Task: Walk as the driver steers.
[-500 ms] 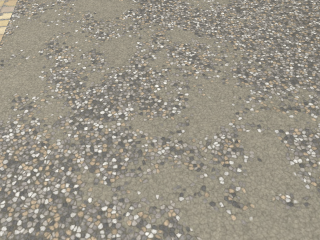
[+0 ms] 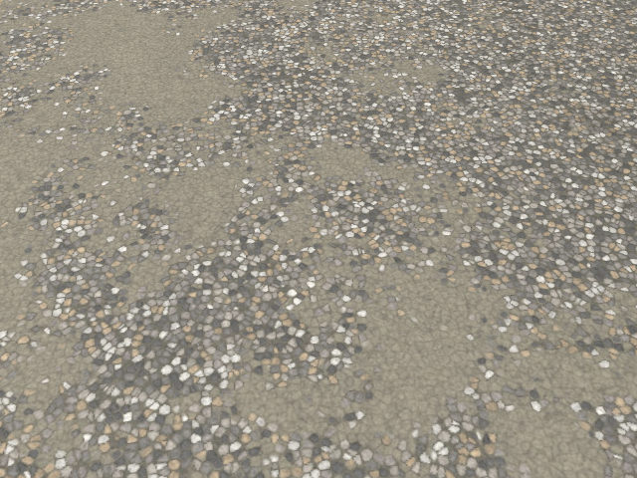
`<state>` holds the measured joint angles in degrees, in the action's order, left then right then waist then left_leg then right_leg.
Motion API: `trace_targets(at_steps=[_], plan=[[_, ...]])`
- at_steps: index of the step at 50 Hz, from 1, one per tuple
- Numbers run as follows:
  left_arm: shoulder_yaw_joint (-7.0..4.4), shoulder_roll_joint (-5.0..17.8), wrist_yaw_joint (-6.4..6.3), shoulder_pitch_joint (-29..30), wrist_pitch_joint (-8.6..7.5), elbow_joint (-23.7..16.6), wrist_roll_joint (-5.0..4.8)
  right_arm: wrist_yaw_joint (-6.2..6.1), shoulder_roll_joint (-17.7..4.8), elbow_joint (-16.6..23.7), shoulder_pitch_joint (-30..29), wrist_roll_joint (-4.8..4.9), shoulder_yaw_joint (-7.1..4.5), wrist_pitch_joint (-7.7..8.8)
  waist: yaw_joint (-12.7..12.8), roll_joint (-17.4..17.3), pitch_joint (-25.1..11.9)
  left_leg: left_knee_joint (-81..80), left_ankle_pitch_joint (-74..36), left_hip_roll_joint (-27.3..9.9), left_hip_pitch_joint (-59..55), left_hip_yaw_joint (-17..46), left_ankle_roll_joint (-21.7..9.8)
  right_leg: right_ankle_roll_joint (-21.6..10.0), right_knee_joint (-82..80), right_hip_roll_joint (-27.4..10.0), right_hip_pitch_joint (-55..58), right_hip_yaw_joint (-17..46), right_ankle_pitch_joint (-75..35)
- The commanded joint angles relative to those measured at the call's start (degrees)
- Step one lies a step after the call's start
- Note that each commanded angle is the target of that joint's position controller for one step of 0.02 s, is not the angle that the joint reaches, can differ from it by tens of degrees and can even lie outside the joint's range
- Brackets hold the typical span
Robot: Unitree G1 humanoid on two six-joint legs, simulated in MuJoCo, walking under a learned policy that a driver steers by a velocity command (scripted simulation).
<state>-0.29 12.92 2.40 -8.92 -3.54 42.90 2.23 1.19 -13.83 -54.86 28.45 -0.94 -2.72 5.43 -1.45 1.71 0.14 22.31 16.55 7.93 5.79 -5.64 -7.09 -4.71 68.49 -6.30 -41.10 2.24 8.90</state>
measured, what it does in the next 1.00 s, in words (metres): walks ahead: right foot, then left foot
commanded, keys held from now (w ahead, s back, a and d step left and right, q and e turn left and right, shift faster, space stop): w+shift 0.82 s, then w+e+shift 0.18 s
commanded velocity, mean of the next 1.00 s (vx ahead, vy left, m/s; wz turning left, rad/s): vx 1.00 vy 0.00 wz -0.06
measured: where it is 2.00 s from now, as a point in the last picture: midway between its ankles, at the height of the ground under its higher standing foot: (326, 87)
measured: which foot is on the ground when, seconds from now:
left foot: down 0.00-0.26, up 0.28-0.68, down 0.70-1.00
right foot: up 0.00-0.22, down 0.24-0.72, up 0.74-1.00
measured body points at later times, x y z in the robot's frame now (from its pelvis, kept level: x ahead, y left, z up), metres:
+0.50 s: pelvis +0.48 -0.03 +0.01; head +0.49 -0.02 +0.45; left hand +0.40 +0.23 -0.13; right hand +0.66 -0.27 -0.09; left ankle +0.59 +0.13 -0.65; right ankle +0.41 -0.09 -0.73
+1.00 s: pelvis +0.97 +0.02 +0.00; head +0.98 +0.02 +0.45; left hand +1.16 +0.25 -0.10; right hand +0.88 -0.24 -0.13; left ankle +0.87 +0.08 -0.73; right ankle +1.14 -0.13 -0.66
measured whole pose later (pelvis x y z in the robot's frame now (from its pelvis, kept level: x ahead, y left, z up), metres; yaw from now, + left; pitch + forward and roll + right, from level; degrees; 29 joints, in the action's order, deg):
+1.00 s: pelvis +0.97 +0.02 +0.00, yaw -4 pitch +0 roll +2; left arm -0.6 15.1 3.0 -5.9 -3.2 45.5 0.9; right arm 1.2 -14.9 -58.1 29.1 -0.7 -2.2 7.5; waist -2.5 1.9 1.0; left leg 11.7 14.0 6.0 -4.3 -8.4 -5.0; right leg -5.6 54.8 -5.5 -44.6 1.0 -0.6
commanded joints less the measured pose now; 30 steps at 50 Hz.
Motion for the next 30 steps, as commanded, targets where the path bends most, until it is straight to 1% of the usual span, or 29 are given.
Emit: trace_targets(at_steps=[1,2,3,4,5,6,7,8,9,10,11,12,13,14,15,16,17,18,19,20,21,22,24,25,26,27,28,29,30], plan=[[-0.07,3.8,0.44,6.6,-0.28,-4.9,-0.19,0.44,-4.4,4.1,-3.2,1.08,-0.31,2.47,1.7,-0.5,11.1,-21.7,-6.8,-12.9,12.5,12.1,-4.8,1.2,-13.7,-1.9,-0.7,-3.5,-10.7],[0.19,3.2,0.72,8.7,-0.47,-4.8,-0.46,0.57,-3.4,3.5,-1.1,1.66,0.04,2.66,0.4,1.0,10.4,-21.4,-15.9,-10.5,10.7,8.6,-2.7,0.9,-18.4,0.0,1.9,-6.4,-15.0],[0.99,1.3,1.19,10.5,-0.82,-6.0,-0.75,0.27,-5.3,3.3,0.1,1.90,-0.21,3.04,0.2,-2.3,9.5,-22.6,-21.7,-12.3,10.8,8.7,-2.3,0.2,-24.1,0.3,6.5,-7.0,-19.5],[1.08,1.5,1.39,12.3,-0.97,-6.2,-1.04,-0.01,-5.8,2.7,1.0,2.14,-0.25,3.28,-0.3,-2.3,9.5,-23.8,-27.4,-13.2,8.3,7.8,-1.8,-0.4,-27.6,1.0,8.8,-7.5,-22.6],[0.99,2.1,1.36,13.9,-1.02,-6.3,-1.20,-0.21,-6.3,2.0,2.4,2.12,-0.14,3.31,-1.0,-1.9,9.2,-24.0,-33.2,-13.7,3.5,6.9,-1.3,-1.0,-31.1,2.2,9.1,-8.7,-23.5],[0.91,2.7,1.12,14.9,-1.03,-6.2,-1.35,-0.40,-6.8,1.4,3.4,1.68,-0.10,3.09,-1.5,-2.1,8.7,-22.7,-40.0,-13.9,-2.1,5.8,-0.8,-1.4,-33.9,3.6,9.0,-9.7,-22.9],[0.71,3.3,0.75,14.1,-0.88,-5.9,-1.40,-0.61,-7.8,1.6,3.1,1.36,-0.01,2.99,-1.0,-3.1,6.3,-19.5,-51.6,-14.2,-6.9,4.9,-0.2,-1.9,-34.9,5.5,10.2,-10.4,-21.2],[0.52,4.2,0.36,14.2,-1.16,-6.1,-0.78,-1.08,-9.2,1.0,3.8,1.06,-0.17,2.62,-0.7,-5.1,5.6,-15.5,-62.9,-15.9,-11.2,4.8,0.1,-2.6,-36.4,7.0,11.2,-11.2,-17.5],[0.06,5.5,-0.14,12.6,-1.18,-5.7,-0.52,-1.76,-10.4,0.4,4.2,0.27,-0.33,1.93,0.9,-7.1,3.4,-10.3,-73.3,-17.3,-15.4,4.9,0.5,-3.2,-36.9,9.2,13.1,-11.6,-12.1],[-0.80,7.3,-0.75,6.4,-1.23,-4.1,-0.54,-2.43,-11.4,-0.2,3.6,-0.76,-0.58,1.02,4.3,-8.6,-0.3,-1.5,-77.6,-18.2,-17.4,5.2,0.7,-4.0,-37.8,10.7,18.9,-10.4,-8.1],[-2.00,9.8,-1.56,-4.7,-1.13,-0.5,-0.97,-3.00,-12.5,0.0,1.6,-1.75,-0.96,0.11,9.2,-9.5,-6.2,10.9,-77.4,-18.7,-16.5,5.0,0.4,-5.0,-38.2,11.4,29.2,-9.2,-4.1],[-3.25,12.0,-2.52,-17.0,-0.97,3.2,-0.51,-3.15,-12.7,0.7,-1.8,-1.96,-1.13,-0.34,15.2,-8.6,-10.9,27.4,-68.0,-17.3,-8.4,3.8,0.1,-6.7,-39.1,8.1,42.8,-6.1,-1.7],[-4.65,16.6,-3.50,-25.5,-0.63,5.0,0.37,-2.54,-7.1,2.7,-3.0,-2.30,-0.06,0.21,15.6,0.8,-16.9,49.9,-28.6,-11.0,6.2,3.8,-1.0,-7.7,-34.3,-5.0,56.3,7.7,10.9],[-5.19,17.3,-2.61,-21.3,-0.68,4.9,1.47,-0.93,-1.4,4.7,5.5,2.62,1.20,1.38,6.5,17.8,-23.6,68.0,10.6,-1.4,30.3,10.7,1.2,-16.9,-46.6,-17.2,70.4,43.7,21.6],[-5.13,12.6,-1.69,-15.7,-0.80,4.3,0.29,-1.65,-6.4,5.4,-2.6,1.77,0.75,1.62,7.8,4.3,-15.1,65.8,3.5,-6.9,36.8,12.5,-0.9,-14.2,-51.9,-13.1,63.9,39.2,23.8],[-4.45,9.5,-1.40,-13.1,-1.40,5.1,-0.18,-1.39,-6.9,6.9,-8.7,1.65,0.58,1.81,6.9,-0.2,-7.4,61.9,-1.3,-8.8,37.0,11.5,-0.9,-12.9,-53.5,-11.6,54.4,30.0,17.8],[-3.90,6.7,-1.15,-11.8,-1.83,6.2,0.29,-1.10,-5.6,7.4,-10.4,0.98,0.97,1.64,4.4,-5.2,-2.6,58.4,-2.3,-10.6,34.9,11.4,-0.8,-11.5,-55.4,-9.5,45.9,24.4,12.4],[-3.37,5.4,-1.42,-11.7,-2.27,7.0,0.27,-0.53,-4.3,7.9,-10.9,-0.21,1.30,0.83,2.3,-5.2,-0.5,56.0,-2.3,-11.9,32.4,12.0,-0.3,-10.1,-56.4,-7.4,39.6,20.0,10.6],[-2.79,4.1,-1.73,-12.1,-2.63,8.3,-0.14,0.33,-2.8,8.0,-9.9,-1.11,1.76,-0.20,0.2,-3.3,0.9,53.7,-2.1,-13.0,30.4,11.7,0.6,-8.8,-58.5,-5.6,34.6,16.8,11.4],[-2.66,4.0,-1.83,-12.9,-3.15,9.2,-0.81,0.91,-1.8,8.5,-10.7,-1.47,2.04,-0.90,-0.7,-1.8,2.7,51.7,-1.8,-14.0,31.1,11.2,1.4,-8.4,-60.4,-4.5,32.2,14.6,10.9],[-2.74,4.8,-1.77,-13.6,-3.66,9.9,-1.42,1.34,-1.6,9.7,-13.0,-1.77,2.26,-1.35,-1.1,-1.1,4.9,49.4,-2.5,-15.2,33.4,10.1,2.2,-8.2,-62.3,-4.0,30.4,12.5,9.6],[-2.80,5.5,-1.55,-14.2,-4.07,10.1,-1.66,1.61,-2.0,11.3,-16.7,-1.94,2.46,-1.52,-0.8,-1.0,6.8,46.1,-5.0,-15.9,35.4,8.4,2.8,-8.2,-64.3,-3.0,28.8,10.0,6.7],[-2.75,6.1,-1.02,-15.9,-4.59,10.4,-1.89,1.86,-2.7,14.4,-24.5,-1.78,2.93,-1.24,0.5,-1.5,9.4,35.6,-12.6,-16.2,36.2,4.9,3.5,-7.7,-66.4,-0.2,27.2,4.3,-4.2],[-2.82,6.6,-0.93,-15.7,-4.87,10.3,-2.09,2.11,-2.4,15.5,-26.9,-1.54,3.38,-0.89,0.6,-1.1,9.7,28.3,-17.7,-16.0,32.8,4.0,3.6,-7.1,-66.9,0.9,25.5,2.0,-8.5],[-2.79,6.7,-0.96,-16.5,-5.21,10.6,-2.55,2.49,-2.1,16.0,-29.3,-1.07,3.73,-0.62,1.3,-1.5,9.9,22.0,-22.7,-14.9,28.2,2.1,3.2,-6.3,-68.2,1.7,24.4,0.0,-13.4],[-2.83,7.5,-1.07,-18.5,-5.52,11.2,-3.04,2.77,-1.8,16.4,-31.4,-0.65,4.00,-0.50,2.3,-1.5,9.8,18.0,-26.8,-13.5,24.6,0.2,2.5,-5.8,-70.5,0.8,25.2,-0.6,-18.2],[-2.77,8.1,-1.03,-19.4,-5.50,11.7,-3.25,2.65,-2.3,15.9,-31.6,-0.03,3.84,-0.91,3.1,-1.3,7.9,17.1,-28.9,-11.6,23.6,-1.3,1.8,-4.9,-71.4,1.3,30.2,-1.8,-24.1],[-2.85,9.4,-1.20,-20.7,-5.60,12.1,-3.09,2.48,-2.4,16.8,-32.9,-0.03,4.05,-0.62,2.9,0.7,9.5,13.2,-29.4,-11.9,24.1,-0.8,1.1,-4.4,-69.8,-0.6,33.6,-2.3,-30.8],[-2.86,9.9,-1.44,-21.5,-5.34,12.8,-2.82,2.14,-3.4,17.0,-33.9,-0.24,3.90,-0.43,3.1,0.9,9.1,11.0,-28.2,-10.6,24.1,-1.8,0.3,-3.9,-68.1,-1.6,38.9,-3.0,-39.8]])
